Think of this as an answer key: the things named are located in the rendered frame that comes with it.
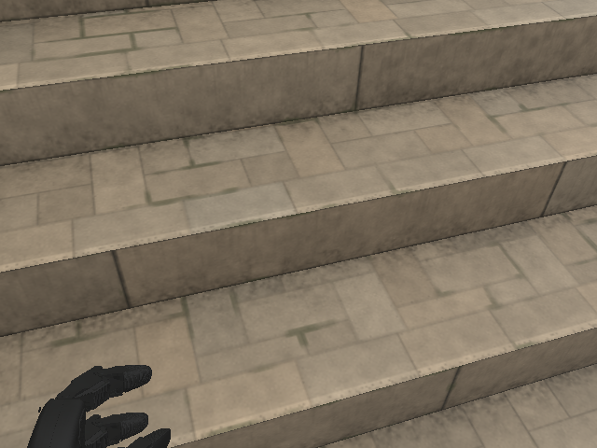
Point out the left robot hand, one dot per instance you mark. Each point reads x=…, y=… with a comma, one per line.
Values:
x=62, y=422

